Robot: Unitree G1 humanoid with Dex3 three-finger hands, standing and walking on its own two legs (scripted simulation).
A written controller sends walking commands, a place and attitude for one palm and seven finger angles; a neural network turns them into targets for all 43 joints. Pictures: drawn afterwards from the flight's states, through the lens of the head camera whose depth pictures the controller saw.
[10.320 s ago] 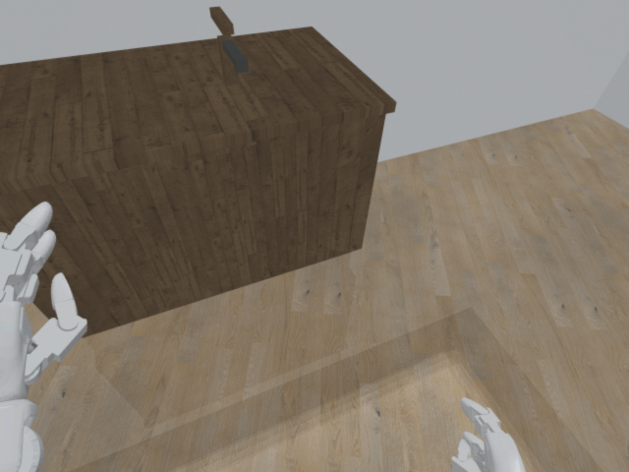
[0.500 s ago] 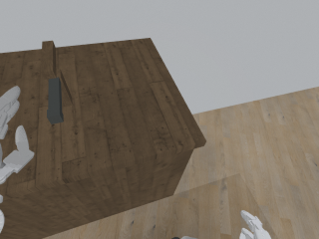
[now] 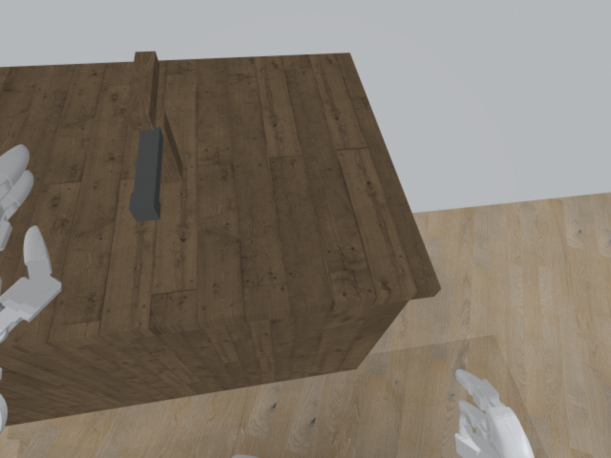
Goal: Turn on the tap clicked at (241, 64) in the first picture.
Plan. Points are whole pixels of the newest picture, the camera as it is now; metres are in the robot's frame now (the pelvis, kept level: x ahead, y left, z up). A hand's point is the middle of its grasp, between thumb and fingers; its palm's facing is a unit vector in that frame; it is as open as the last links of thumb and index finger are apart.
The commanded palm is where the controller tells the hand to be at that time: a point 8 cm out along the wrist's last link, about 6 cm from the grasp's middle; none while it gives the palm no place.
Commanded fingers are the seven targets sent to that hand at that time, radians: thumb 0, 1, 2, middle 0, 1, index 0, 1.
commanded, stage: come to a stop and stand still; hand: left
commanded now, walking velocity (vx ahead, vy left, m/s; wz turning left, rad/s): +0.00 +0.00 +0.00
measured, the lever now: (145, 206) +0.37 +0.26 +0.08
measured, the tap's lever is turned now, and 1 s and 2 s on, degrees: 0 0 0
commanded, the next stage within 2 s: look again from close up in 0.72 s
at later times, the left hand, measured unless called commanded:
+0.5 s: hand (23, 297) +0.21 +0.27 +0.17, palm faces +0.33 -0.85 -0.41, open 7.4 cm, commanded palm +0.14 +0.30 +0.18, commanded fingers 0.00 0.90 0.90 -0.20 -0.30 -0.20 -0.30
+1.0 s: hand (28, 308) +0.20 +0.26 +0.17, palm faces +0.35 -0.86 -0.38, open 7.4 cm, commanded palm +0.14 +0.29 +0.18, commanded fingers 0.00 0.90 0.90 -0.20 -0.30 -0.20 -0.30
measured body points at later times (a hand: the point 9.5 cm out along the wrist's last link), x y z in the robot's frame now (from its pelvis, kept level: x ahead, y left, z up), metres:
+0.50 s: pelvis -0.01 +0.02 +0.00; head +0.04 +0.04 +0.45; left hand +0.18 +0.32 +0.19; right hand +0.16 -0.20 -0.08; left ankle -0.04 +0.10 -0.73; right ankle +0.02 -0.13 -0.73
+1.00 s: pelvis -0.02 +0.01 +0.01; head +0.03 +0.03 +0.45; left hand +0.17 +0.31 +0.19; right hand +0.17 -0.21 -0.07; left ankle -0.04 +0.10 -0.73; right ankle +0.02 -0.13 -0.73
